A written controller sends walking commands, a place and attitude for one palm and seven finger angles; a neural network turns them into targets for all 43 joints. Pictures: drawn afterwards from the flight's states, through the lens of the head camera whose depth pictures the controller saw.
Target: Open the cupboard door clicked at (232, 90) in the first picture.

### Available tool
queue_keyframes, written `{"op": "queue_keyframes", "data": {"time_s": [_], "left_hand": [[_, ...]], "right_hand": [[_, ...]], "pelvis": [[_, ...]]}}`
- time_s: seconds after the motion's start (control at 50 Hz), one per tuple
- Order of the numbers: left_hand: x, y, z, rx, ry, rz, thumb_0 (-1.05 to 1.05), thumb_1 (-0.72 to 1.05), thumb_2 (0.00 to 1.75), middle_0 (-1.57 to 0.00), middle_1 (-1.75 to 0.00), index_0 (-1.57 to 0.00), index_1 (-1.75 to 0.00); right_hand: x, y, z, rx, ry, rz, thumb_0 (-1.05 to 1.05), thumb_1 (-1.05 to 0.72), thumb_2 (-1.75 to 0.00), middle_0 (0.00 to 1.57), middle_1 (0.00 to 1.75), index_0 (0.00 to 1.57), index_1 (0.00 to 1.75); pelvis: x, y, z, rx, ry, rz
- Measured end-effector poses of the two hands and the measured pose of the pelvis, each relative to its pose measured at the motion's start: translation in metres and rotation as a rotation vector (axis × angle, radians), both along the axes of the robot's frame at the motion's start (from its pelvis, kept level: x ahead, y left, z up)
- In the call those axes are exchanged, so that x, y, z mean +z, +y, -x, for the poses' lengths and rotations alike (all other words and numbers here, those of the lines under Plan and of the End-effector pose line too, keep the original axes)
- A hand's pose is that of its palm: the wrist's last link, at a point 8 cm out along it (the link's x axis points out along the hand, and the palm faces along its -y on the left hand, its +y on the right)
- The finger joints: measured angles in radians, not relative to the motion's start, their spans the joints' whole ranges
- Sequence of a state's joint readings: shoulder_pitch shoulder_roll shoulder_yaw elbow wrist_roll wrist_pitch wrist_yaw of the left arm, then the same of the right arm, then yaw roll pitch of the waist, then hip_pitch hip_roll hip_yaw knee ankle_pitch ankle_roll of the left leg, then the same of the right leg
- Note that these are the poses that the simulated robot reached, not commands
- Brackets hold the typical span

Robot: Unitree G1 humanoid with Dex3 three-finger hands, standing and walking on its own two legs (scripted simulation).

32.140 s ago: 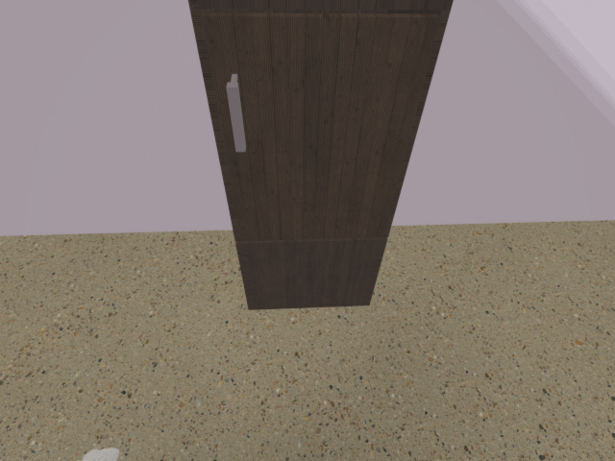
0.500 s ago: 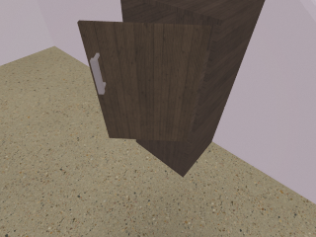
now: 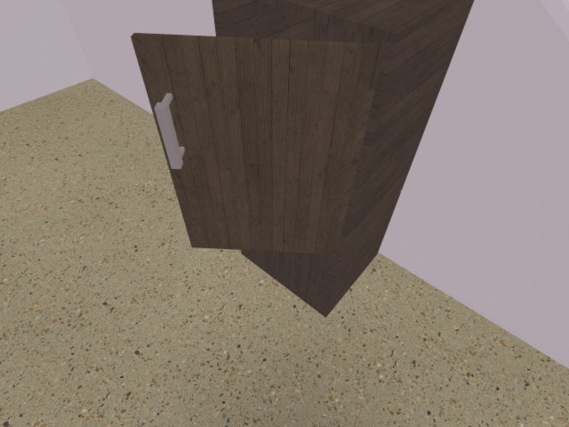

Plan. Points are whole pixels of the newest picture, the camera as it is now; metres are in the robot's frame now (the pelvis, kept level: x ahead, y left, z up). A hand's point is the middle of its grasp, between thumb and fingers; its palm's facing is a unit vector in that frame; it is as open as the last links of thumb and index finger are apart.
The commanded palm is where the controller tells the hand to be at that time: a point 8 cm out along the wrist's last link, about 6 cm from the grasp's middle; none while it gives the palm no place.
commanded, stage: shuffle to correct the standing spot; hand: left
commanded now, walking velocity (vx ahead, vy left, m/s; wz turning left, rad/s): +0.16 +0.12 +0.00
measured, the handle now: (172, 132) +0.62 +0.26 +0.07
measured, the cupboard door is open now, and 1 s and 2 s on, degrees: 38 38 38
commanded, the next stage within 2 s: come to a stop and stand still in 0.36 s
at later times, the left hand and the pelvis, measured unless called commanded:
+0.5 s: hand out of the picture +0.06 +0.21 -0.18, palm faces +0.02 -0.99 -0.16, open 7.4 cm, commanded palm none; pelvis +0.06 +0.05 +0.00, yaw -2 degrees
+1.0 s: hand out of the picture +0.15 +0.24 -0.20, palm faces +0.05 -0.98 -0.17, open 7.2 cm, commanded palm none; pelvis +0.07 +0.06 -0.02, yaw -1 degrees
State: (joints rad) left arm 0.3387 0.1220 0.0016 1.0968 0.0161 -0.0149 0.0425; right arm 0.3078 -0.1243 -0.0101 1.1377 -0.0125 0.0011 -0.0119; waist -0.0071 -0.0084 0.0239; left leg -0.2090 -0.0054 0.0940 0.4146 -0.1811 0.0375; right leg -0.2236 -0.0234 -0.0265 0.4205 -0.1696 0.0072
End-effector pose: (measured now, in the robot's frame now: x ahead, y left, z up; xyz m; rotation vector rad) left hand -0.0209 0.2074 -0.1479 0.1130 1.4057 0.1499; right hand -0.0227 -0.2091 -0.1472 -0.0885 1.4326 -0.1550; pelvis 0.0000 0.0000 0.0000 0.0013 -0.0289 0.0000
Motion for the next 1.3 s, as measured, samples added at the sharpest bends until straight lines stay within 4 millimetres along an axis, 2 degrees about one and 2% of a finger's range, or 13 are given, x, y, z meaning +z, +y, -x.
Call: {"op": "queue_keyframes", "data": {"time_s": [0.2,0.3,0.36,0.44,0.62,0.7,0.76,0.88,0.94,1.02,1.18,1.24,1.3], "left_hand": [[-0.003,0.005,0.006,0.035,0.021,0.01,0.0,0.91,0.89,-0.2,-0.29,-0.2,-0.3],[-0.011,0.02,0.003,0.065,0.04,0.021,0.0,0.91,0.89,-0.2,-0.29,-0.2,-0.3],[-0.014,0.033,-0.006,0.049,0.057,0.024,0.0,0.91,0.89,-0.2,-0.29,-0.2,-0.3],[-0.007,0.047,-0.039,0.001,0.041,0.016,0.01,0.91,0.89,-0.2,-0.29,-0.2,-0.3],[0.004,0.064,-0.145,-0.047,-0.112,-0.029,0.01,0.94,0.89,-0.19,-0.29,-0.2,-0.3],[0.003,0.057,-0.181,-0.052,-0.179,-0.039,0.01,0.93,0.89,-0.19,-0.29,-0.2,-0.3],[0.001,0.051,-0.193,-0.057,-0.204,-0.043,0.01,0.92,0.89,-0.19,-0.29,-0.2,-0.3],[-0.009,0.05,-0.185,-0.043,-0.195,-0.025,0.0,0.92,0.89,-0.2,-0.29,-0.2,-0.3],[-0.016,0.062,-0.175,-0.025,-0.191,-0.013,-0.01,0.93,0.89,-0.2,-0.29,-0.2,-0.3],[-0.02,0.083,-0.157,-0.023,-0.163,-0.018,-0.01,0.93,0.89,-0.2,-0.29,-0.2,-0.3],[-0.004,0.124,-0.117,-0.054,-0.096,-0.081,0.0,0.92,0.89,-0.2,-0.29,-0.2,-0.3],[0.005,0.132,-0.104,-0.043,-0.077,-0.107,0.0,0.92,0.89,-0.2,-0.29,-0.2,-0.3],[0.012,0.134,-0.092,-0.038,-0.048,-0.124,0.0,0.91,0.89,-0.19,-0.29,-0.2,-0.3]], "right_hand": [[0.0,0.0,0.0,0.008,0.022,0.017,0.01,-0.91,-0.89,0.2,0.3,0.2,0.3],[0.002,0.007,-0.004,0.003,0.028,0.049,0.01,-0.91,-0.89,0.2,0.3,0.19,0.3],[0.003,0.017,-0.006,-0.012,0.022,0.061,0.01,-0.91,-0.89,0.2,0.3,0.19,0.3],[0.008,0.034,-0.005,-0.042,0.029,0.05,0.01,-0.91,-0.89,0.2,0.3,0.19,0.3],[0.011,0.07,-0.013,-0.058,0.112,-0.008,0.01,-0.91,-0.89,0.2,0.3,0.2,0.3],[0.003,0.071,-0.029,-0.067,0.131,-0.028,0.01,-0.91,-0.89,0.2,0.3,0.2,0.3],[-0.006,0.063,-0.048,-0.082,0.109,-0.025,0.01,-0.91,-0.89,0.2,0.3,0.2,0.3],[-0.011,0.041,-0.097,-0.051,0.002,0.035,0.01,-0.91,-0.89,0.2,0.3,0.2,0.3],[-0.007,0.032,-0.114,-0.021,-0.059,0.091,0.01,-0.93,-0.89,0.2,0.3,0.2,0.3],[0.004,0.031,-0.127,0.001,-0.141,0.13,0.01,-0.93,-0.89,0.2,0.3,0.19,0.3],[0.01,0.055,-0.159,0.067,-0.313,0.09,0.01,-0.92,-0.89,0.2,0.3,0.19,0.3],[0.005,0.066,-0.163,0.086,-0.32,0.048,0.01,-0.91,-0.89,0.2,0.3,0.19,0.3],[0.002,0.068,-0.164,0.081,-0.314,0.028,0.0,-0.93,-0.89,0.2,0.3,0.2,0.3]], "pelvis": [[-0.003,0.006,-0.01,-0.005,0.007,0.007],[-0.008,0.021,-0.022,-0.003,0.008,0.021],[-0.009,0.031,-0.032,-0.017,0.008,0.012],[-0.004,0.041,-0.044,-0.035,0.016,0.008],[0.001,0.045,-0.076,-0.022,0.026,0.007],[-0.004,0.04,-0.089,-0.009,0.016,-0.002],[-0.009,0.037,-0.093,-0.013,0.016,-0.003],[-0.015,0.043,-0.083,0.005,0.019,0.019],[-0.018,0.052,-0.076,0.001,0.015,0.026],[-0.019,0.065,-0.072,-0.023,0.008,0.017],[-0.014,0.085,-0.071,-0.034,-0.015,0.011],[-0.012,0.087,-0.071,-0.031,-0.019,0.0],[-0.009,0.088,-0.072,-0.033,-0.013,-0.008]]}}
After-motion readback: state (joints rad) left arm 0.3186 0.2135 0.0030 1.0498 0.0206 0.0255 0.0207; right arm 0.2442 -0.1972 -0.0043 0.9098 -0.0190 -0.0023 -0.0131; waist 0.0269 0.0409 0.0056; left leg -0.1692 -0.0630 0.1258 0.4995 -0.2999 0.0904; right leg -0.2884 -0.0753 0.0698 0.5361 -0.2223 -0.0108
